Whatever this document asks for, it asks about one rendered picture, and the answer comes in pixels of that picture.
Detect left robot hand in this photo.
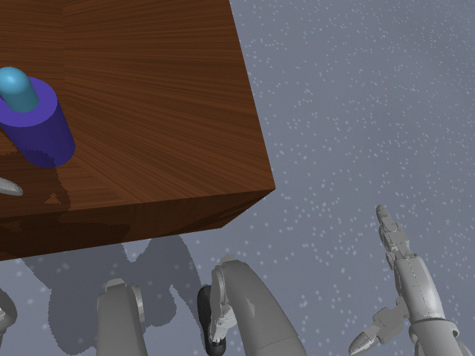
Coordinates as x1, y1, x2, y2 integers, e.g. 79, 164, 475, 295
0, 177, 23, 196

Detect right robot hand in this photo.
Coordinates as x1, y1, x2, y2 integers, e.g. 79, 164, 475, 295
349, 205, 445, 356

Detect bottle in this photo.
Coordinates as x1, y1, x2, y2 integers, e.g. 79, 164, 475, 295
0, 67, 75, 168

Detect right robot arm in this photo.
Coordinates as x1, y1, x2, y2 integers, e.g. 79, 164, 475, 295
408, 318, 473, 356

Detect right robot foot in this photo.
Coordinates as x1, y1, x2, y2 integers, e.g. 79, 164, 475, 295
197, 286, 226, 356

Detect left robot arm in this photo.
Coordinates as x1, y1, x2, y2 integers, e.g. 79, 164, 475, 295
0, 288, 17, 348

